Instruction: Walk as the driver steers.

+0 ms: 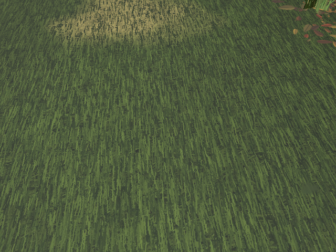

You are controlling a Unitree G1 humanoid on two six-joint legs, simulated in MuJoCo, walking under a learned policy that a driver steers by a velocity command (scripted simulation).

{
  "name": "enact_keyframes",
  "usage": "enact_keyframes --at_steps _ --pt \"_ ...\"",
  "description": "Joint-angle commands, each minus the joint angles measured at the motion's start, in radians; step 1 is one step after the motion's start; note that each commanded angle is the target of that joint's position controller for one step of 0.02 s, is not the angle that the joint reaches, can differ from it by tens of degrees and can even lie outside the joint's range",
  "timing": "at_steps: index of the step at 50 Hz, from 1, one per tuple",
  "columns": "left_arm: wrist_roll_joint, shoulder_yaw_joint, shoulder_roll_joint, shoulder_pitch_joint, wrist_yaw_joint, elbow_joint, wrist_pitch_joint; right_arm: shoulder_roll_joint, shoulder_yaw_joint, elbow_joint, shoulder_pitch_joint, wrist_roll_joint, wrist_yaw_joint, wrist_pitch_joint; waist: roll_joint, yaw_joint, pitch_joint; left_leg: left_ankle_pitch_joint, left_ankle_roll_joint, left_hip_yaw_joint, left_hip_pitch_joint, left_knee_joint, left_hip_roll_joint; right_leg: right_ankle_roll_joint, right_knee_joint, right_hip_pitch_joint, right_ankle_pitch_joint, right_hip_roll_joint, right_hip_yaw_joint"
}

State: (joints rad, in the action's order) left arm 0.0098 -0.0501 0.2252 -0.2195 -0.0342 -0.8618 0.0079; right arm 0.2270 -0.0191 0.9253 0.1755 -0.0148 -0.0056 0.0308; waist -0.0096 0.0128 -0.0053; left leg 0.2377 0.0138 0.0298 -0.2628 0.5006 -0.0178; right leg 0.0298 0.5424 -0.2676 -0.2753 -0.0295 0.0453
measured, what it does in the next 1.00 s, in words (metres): shifts its weight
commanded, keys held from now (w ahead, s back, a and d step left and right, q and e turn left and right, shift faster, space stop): no key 0.72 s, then w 0.28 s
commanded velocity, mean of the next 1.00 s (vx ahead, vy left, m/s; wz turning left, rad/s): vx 0.07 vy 0.00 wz -0.01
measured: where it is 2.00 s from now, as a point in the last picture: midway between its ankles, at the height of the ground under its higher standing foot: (180, 244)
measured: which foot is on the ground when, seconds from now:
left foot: down 0.00-0.98, up 1.00-1.00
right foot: down 0.00-1.00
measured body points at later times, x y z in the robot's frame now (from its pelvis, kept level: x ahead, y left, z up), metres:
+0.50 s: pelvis +0.02 -0.01 +0.00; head +0.03 -0.01 +0.45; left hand +0.08 +0.24 -0.14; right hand +0.08 -0.26 -0.15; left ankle +0.02 +0.11 -0.74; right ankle +0.01 -0.14 -0.74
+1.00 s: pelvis +0.05 -0.03 -0.01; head +0.05 -0.04 +0.44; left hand +0.05 +0.22 -0.15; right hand +0.04 -0.28 -0.16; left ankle +0.02 +0.11 -0.73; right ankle +0.02 -0.13 -0.74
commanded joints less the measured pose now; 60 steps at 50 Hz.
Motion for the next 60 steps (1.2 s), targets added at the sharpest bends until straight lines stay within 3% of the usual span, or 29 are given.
enact_keyframes --at_steps 1,11,36,37,38,40,41,43,44,45,46,48,49,50,51,52,53,54,55,56,57,60 --pt "-0.006 -0.025 0.113 -0.016 -0.001 0.024 0.023 0.100 -0.024 -0.029 0.008 0.005 -0.007 0.005 0.062 -0.002 0.033 -0.133 0.022 -0.039 0.020 -0.047 0.048 -0.049 -0.074 0.036 0.213 -0.039 0.037" --pt "-0.009 -0.022 0.102 -0.008 -0.004 -0.041 0.014 0.103 -0.030 0.028 0.009 0.013 -0.018 -0.018 0.013 -0.004 0.030 -0.201 0.013 -0.040 0.059 -0.025 0.053 -0.053 -0.057 0.058 0.278 -0.020 0.016" --pt "-0.008 -0.004 0.065 -0.029 -0.012 -0.194 0.002 0.074 -0.024 0.128 0.053 0.013 -0.034 -0.026 0.009 -0.009 -0.040 -0.060 0.007 -0.042 0.040 -0.082 0.048 -0.039 -0.121 0.036 0.106 0.008 -0.016" --pt "-0.008 -0.001 0.054 -0.052 -0.013 -0.209 0.001 0.065 -0.022 0.141 0.075 0.013 -0.035 -0.027 0.007 -0.010 -0.018 0.054 0.010 -0.035 0.048 -0.090 0.038 -0.042 -0.124 0.043 0.000 0.020 -0.029" --pt "-0.015 -0.005 0.064 -0.060 -0.015 -0.214 -0.001 0.081 -0.029 0.145 0.083 0.020 -0.037 -0.030 0.001 -0.009 -0.037 0.231 0.024 -0.032 0.028 -0.085 0.026 -0.054 -0.106 0.016 -0.166 0.039 -0.044" --pt "-0.022 -0.010 0.078 -0.052 -0.017 -0.200 0.006 0.105 -0.038 0.135 0.091 0.030 -0.040 -0.025 -0.018 -0.005 -0.111 0.506 0.066 -0.085 -0.043 -0.111 0.055 -0.084 -0.080 -0.081 -0.403 0.039 -0.038" --pt "-0.026 -0.007 0.064 -0.047 -0.015 -0.192 0.019 0.109 -0.040 0.132 0.106 0.035 -0.039 -0.014 -0.036 0.001 -0.136 0.548 0.088 -0.137 -0.047 -0.132 0.089 -0.092 -0.059 -0.120 -0.405 0.030 -0.030" --pt "-0.029 -0.002 0.033 -0.024 -0.004 -0.176 0.049 0.133 -0.051 0.142 0.170 0.043 -0.031 0.011 -0.097 0.022 -0.131 0.580 0.148 -0.291 0.017 -0.201 0.192 -0.089 0.047 -0.187 -0.290 0.033 -0.058" --pt "-0.032 0.002 0.012 -0.022 0.005 -0.170 0.061 0.153 -0.060 0.147 0.193 0.043 -0.027 0.018 -0.152 0.020 -0.114 0.605 0.186 -0.399 0.038 -0.260 0.264 -0.086 0.132 -0.192 -0.205 0.045 -0.092" --pt "-0.034 0.002 0.008 -0.022 0.013 -0.168 0.069 0.161 -0.063 0.143 0.188 0.044 -0.024 0.023 -0.169 0.012 -0.114 0.601 0.213 -0.473 -0.005 -0.300 0.312 -0.099 0.182 -0.154 -0.161 0.033 -0.085" --pt "-0.037 -0.001 0.011 -0.046 0.019 -0.174 0.074 0.156 -0.062 0.125 0.148 0.043 -0.022 0.025 -0.158 -0.017 -0.118 0.575 0.209 -0.466 -0.060 -0.308 0.317 -0.119 0.172 -0.100 -0.163 0.022 -0.079" --pt "-0.039 -0.003 0.003 -0.176 0.019 -0.221 0.080 0.145 -0.057 0.070 0.011 0.056 -0.016 0.023 -0.124 -0.106 -0.136 0.479 0.136 -0.294 -0.231 -0.234 0.215 -0.155 -0.060 0.147 -0.158 0.034 -0.087" --pt "-0.032 -0.017 0.047 -0.271 0.014 -0.255 0.079 0.111 -0.049 0.047 -0.031 0.055 -0.014 0.027 -0.023 -0.135 -0.125 0.348 0.085 -0.178 -0.329 -0.053 0.135 -0.164 -0.149 0.275 -0.145 -0.031 0.031" --pt "-0.033 -0.045 0.152 -0.400 0.014 -0.286 0.084 0.041 -0.035 0.016 -0.054 0.057 -0.012 0.042 0.243 -0.156 -0.084 0.215 0.017 0.027 -0.472 0.291 0.007 -0.245 -0.324 0.390 -0.332 -0.216 0.362" --pt "-0.018 -0.048 0.191 -0.434 0.028 -0.282 0.100 0.061 -0.037 -0.018 -0.094 0.059 -0.014 0.063 0.306 -0.165 -0.108 0.319 0.026 -0.020 -0.618 0.511 -0.004 -0.333 -0.407 0.403 -0.322 -0.368 0.648" --pt "-0.009 -0.026 0.123 -0.364 0.028 -0.261 0.114 0.087 -0.044 -0.012 -0.078 0.065 -0.008 0.074 0.163 -0.112 -0.135 0.258 0.049 -0.088 -0.688 0.649 0.057 -0.321 -0.374 0.407 -0.254 -0.365 0.603" --pt "-0.013 -0.015 0.089 -0.315 0.033 -0.239 0.122 0.078 -0.043 0.010 -0.029 0.065 0.003 0.082 0.117 -0.080 -0.120 0.162 0.068 -0.095 -0.705 0.688 0.082 -0.284 -0.362 0.418 -0.175 -0.319 0.491" --pt "-0.019 -0.011 0.090 -0.276 0.039 -0.223 0.121 0.081 -0.046 0.019 -0.019 0.055 0.007 0.087 0.083 -0.060 -0.106 0.086 0.076 -0.086 -0.702 0.671 0.105 -0.252 -0.369 0.416 -0.091 -0.289 0.401" --pt "-0.019 0.002 0.058 -0.254 0.042 -0.212 0.113 0.097 -0.055 0.018 -0.037 0.044 0.010 0.088 0.059 -0.053 -0.102 0.027 0.077 -0.078 -0.681 0.634 0.126 -0.217 -0.380 0.404 0.037 -0.254 0.308" --pt "-0.013 0.007 0.055 -0.260 0.040 -0.212 0.106 0.080 -0.054 0.012 -0.044 0.043 0.016 0.086 0.099 -0.048 -0.097 -0.009 0.065 -0.065 -0.630 0.582 0.137 -0.210 -0.390 0.366 0.134 -0.240 0.246" --pt "-0.011 0.012 0.040 -0.282 0.036 -0.214 0.098 0.069 -0.052 0.010 -0.058 0.040 0.023 0.083 0.096 -0.054 -0.091 -0.036 0.050 -0.039 -0.605 0.544 0.131 -0.202 -0.388 0.360 0.245 -0.208 0.177" --pt "-0.004 0.010 0.081 -0.283 0.017 -0.200 0.086 0.025 -0.032 -0.046 -0.199 0.038 0.030 0.072 0.088 -0.075 -0.124 -0.155 0.015 0.009 -0.507 0.310 0.099 -0.199 -0.424 0.246 0.286 -0.165 0.077"
Velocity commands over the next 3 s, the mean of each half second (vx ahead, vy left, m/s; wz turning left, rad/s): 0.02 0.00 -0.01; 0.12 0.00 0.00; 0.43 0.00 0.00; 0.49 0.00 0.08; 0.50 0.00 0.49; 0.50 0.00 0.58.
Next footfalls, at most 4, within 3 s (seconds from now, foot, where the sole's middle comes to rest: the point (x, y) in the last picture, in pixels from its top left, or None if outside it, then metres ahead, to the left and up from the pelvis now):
1.42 left None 0.42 0.12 -0.77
1.96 right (205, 199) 0.75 -0.12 -0.77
2.52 left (138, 159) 0.97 0.19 -0.77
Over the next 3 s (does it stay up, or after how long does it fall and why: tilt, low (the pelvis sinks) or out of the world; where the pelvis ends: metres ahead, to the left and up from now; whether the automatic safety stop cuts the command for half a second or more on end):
stays up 1.11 0.16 -0.01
